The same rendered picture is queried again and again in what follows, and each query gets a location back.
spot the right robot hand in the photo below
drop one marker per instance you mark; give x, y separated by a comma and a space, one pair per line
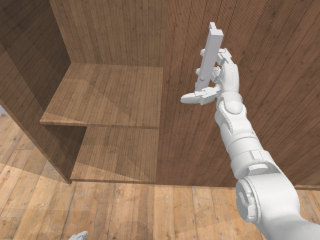
227, 77

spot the handle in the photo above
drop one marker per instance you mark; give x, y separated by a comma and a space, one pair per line
213, 44

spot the wardrobe door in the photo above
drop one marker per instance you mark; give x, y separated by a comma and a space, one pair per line
313, 180
276, 47

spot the robot right upper arm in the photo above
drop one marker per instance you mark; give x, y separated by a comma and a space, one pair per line
271, 204

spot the robot right forearm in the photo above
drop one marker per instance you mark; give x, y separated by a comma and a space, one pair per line
248, 158

